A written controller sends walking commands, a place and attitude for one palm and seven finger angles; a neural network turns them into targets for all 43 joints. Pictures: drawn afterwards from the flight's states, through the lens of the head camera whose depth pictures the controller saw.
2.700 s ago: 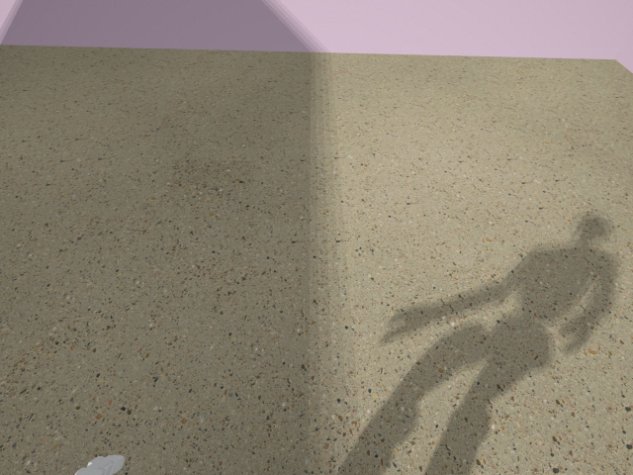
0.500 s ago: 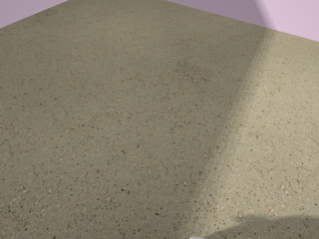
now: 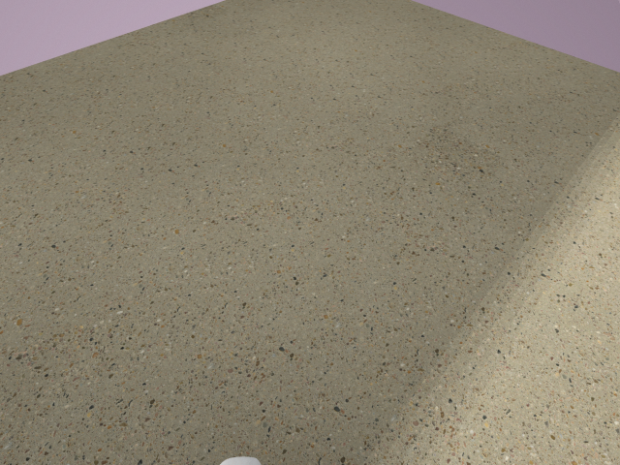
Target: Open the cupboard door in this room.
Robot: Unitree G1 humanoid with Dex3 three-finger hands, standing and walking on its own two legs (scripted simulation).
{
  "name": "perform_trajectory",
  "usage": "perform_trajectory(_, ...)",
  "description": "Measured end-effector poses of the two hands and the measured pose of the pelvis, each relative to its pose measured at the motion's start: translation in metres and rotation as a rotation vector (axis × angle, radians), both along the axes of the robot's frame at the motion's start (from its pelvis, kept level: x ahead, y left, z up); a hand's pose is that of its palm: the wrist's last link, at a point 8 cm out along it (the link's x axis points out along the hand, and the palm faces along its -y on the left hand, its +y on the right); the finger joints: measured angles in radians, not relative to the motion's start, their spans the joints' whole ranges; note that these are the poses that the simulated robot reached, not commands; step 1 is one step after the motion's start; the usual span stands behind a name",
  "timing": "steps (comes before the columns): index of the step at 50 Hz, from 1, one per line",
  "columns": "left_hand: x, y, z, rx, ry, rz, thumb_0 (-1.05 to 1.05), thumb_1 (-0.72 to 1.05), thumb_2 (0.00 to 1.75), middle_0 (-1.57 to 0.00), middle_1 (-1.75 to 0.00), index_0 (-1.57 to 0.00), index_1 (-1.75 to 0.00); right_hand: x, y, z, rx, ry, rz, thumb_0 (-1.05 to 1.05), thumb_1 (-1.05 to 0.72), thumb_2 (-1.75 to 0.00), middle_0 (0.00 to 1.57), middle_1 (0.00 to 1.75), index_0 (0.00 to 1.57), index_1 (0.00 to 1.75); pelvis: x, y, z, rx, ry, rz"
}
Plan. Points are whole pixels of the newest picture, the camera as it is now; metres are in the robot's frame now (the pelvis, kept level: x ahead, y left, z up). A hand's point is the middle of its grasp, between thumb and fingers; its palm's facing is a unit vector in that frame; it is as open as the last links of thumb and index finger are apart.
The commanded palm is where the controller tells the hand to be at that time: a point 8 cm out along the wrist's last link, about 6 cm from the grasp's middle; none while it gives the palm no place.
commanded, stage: turn or walk to find it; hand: left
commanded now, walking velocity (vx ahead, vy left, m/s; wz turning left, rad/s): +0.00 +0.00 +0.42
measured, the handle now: out of the picture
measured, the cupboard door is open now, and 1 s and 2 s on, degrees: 0 0 0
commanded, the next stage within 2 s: none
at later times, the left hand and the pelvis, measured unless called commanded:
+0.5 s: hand out of the picture +0.04 +0.25 -0.15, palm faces +0.21 -0.95 -0.25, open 7.4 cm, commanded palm none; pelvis -0.02 +0.03 +0.00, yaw +11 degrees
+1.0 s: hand out of the picture -0.11 +0.22 -0.18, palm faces +0.45 -0.86 -0.23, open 7.4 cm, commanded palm none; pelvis -0.06 +0.02 -0.01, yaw +25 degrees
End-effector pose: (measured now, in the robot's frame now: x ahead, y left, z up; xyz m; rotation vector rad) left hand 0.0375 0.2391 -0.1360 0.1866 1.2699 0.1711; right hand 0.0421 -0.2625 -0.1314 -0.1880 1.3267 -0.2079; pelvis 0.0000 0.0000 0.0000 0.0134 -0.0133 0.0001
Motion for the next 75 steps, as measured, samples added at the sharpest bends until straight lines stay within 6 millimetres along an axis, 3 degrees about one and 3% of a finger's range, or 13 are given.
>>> perform_trajectory(7,-0.047,0.048,-0.025,-0.008,0.101,0.108,0.01,0.9,0.9,-0.2,-0.3,-0.21,-0.3,0.047,0.043,0.01,-0.039,-0.122,0.12,0.0,-0.91,-0.9,0.19,0.3,0.2,0.3,-0.006,0.031,-0.01,-0.02,0.002,0.046)
perform_trajectory(16,-0.039,0.071,-0.003,0.002,0.02,0.155,0.01,0.91,0.9,-0.19,-0.29,-0.2,-0.3,0.052,0.078,0.021,-0.006,-0.148,0.18,0.0,-0.9,-0.9,0.2,0.3,0.21,0.3,-0.013,0.045,0.006,-0.036,0.004,0.113)
perform_trajectory(23,-0.018,0.063,0.01,0.021,-0.078,0.166,0.01,0.91,0.9,-0.19,-0.29,-0.2,-0.3,0.03,0.072,0.009,0.024,-0.095,0.187,0.0,-0.9,-0.9,0.2,0.3,0.21,0.3,-0.021,0.037,0.006,-0.026,0.007,0.174)
perform_trajectory(28,-0.009,0.043,0.018,0.041,-0.145,0.169,0.0,0.9,0.9,-0.2,-0.29,-0.2,-0.3,0.012,0.051,-0.006,0.043,-0.043,0.188,0.0,-0.9,-0.9,0.2,0.3,0.21,0.3,-0.027,0.021,0.001,-0.01,0.011,0.215)
perform_trajectory(31,-0.016,0.029,0.02,0.062,-0.172,0.179,0.0,0.9,0.9,-0.2,-0.3,-0.2,-0.3,0.007,0.036,-0.017,0.056,-0.021,0.193,0.0,-0.9,-0.9,0.2,0.3,0.21,0.3,-0.031,0.009,-0.004,-0.008,0.006,0.243)
perform_trajectory(38,-0.062,0.01,0.025,0.058,-0.131,0.264,0.0,0.9,0.9,-0.2,-0.3,-0.21,-0.3,0.009,0.019,-0.012,0.049,0.022,0.252,0.0,-0.91,-0.9,0.2,0.3,0.2,0.3,-0.038,-0.001,0.003,0.006,-0.013,0.321)
perform_trajectory(43,-0.1,0.007,0.017,0.037,-0.084,0.338,0.0,0.9,0.9,-0.2,-0.3,-0.21,-0.3,0.018,0.025,-0.007,0.028,0.042,0.319,0.0,-0.91,-0.9,0.19,0.3,0.2,0.3,-0.044,0.002,0.004,0.012,-0.013,0.375)
perform_trajectory(52,-0.195,0.029,-0.02,-0.014,0.049,0.493,0.0,0.9,0.9,-0.2,-0.3,-0.21,-0.3,0.064,0.089,0.001,-0.008,-0.088,0.49,0.0,-0.91,-0.9,0.19,0.3,0.2,0.3,-0.067,0.031,-0.012,-0.005,-0.005,0.45)
perform_trajectory(56,-0.22,0.04,-0.018,-0.017,0.105,0.528,0.01,0.9,0.9,-0.2,-0.3,-0.2,-0.3,0.071,0.115,0.013,0.001,-0.15,0.532,0.0,-0.91,-0.9,0.19,0.3,0.2,0.3,-0.076,0.039,-0.005,-0.017,-0.005,0.463)
perform_trajectory(61,-0.223,0.049,-0.004,-0.001,0.058,0.554,0.01,0.91,0.9,-0.19,-0.29,-0.2,-0.3,0.069,0.134,0.018,0.026,-0.161,0.574,0.0,-0.9,-0.9,0.2,0.3,0.21,0.3,-0.082,0.042,0.003,-0.026,-0.002,0.501)
perform_trajectory(65,-0.213,0.051,0.004,0.021,0.002,0.566,0.01,0.91,0.9,-0.19,-0.29,-0.2,-0.3,0.063,0.135,0.014,0.046,-0.145,0.591,0.0,-0.9,-0.9,0.2,0.3,0.21,0.3,-0.086,0.039,0.005,-0.025,-0.002,0.535)
perform_trajectory(71,-0.19,0.04,0.014,0.058,-0.089,0.572,0.01,0.91,0.9,-0.19,-0.29,-0.2,-0.3,0.052,0.115,-0.002,0.068,-0.086,0.601,0.0,-0.9,-0.9,0.2,0.3,0.21,0.3,-0.088,0.022,0.001,-0.013,0.004,0.591)
perform_trajectory(75,-0.187,0.022,0.018,0.092,-0.133,0.584,0.0,0.9,0.9,-0.2,-0.3,-0.2,-0.3,0.05,0.095,-0.018,0.081,-0.046,0.609,0.0,-0.9,-0.9,0.2,0.3,0.21,0.3,-0.087,0.007,-0.006,-0.009,0.002,0.633)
